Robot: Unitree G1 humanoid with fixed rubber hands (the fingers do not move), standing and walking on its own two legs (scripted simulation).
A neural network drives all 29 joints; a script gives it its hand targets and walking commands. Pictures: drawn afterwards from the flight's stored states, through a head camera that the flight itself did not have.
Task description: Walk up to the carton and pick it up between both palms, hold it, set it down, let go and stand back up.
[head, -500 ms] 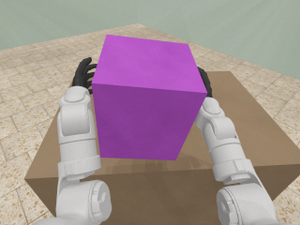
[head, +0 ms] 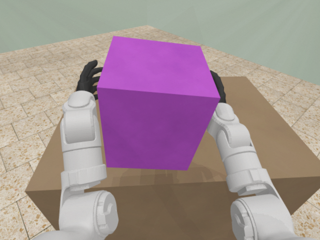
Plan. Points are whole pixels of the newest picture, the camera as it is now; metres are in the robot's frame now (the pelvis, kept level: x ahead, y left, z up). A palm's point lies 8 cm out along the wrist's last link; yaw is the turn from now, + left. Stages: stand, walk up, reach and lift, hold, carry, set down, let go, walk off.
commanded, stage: hold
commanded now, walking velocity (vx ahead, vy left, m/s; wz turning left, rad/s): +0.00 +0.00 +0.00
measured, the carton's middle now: (152, 107) +0.38 +0.01 +0.19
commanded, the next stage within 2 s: none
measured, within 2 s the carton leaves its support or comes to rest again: neither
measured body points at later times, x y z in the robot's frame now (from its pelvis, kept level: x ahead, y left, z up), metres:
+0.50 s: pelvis +0.00 +0.00 +0.00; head -0.06 +0.02 +0.45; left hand +0.37 +0.16 +0.24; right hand +0.37 -0.15 +0.21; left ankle +0.01 +0.12 -0.75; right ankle +0.03 -0.10 -0.75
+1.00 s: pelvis -0.01 +0.00 +0.00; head -0.06 +0.02 +0.45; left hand +0.37 +0.15 +0.24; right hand +0.37 -0.15 +0.21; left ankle +0.01 +0.12 -0.75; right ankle +0.03 -0.10 -0.75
